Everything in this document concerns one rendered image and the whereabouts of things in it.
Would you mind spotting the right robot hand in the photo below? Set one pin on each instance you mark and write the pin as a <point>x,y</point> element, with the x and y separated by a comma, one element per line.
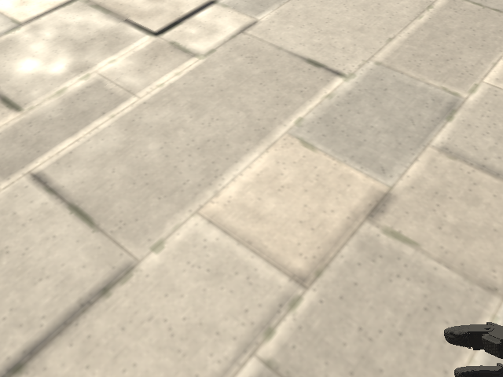
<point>488,337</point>

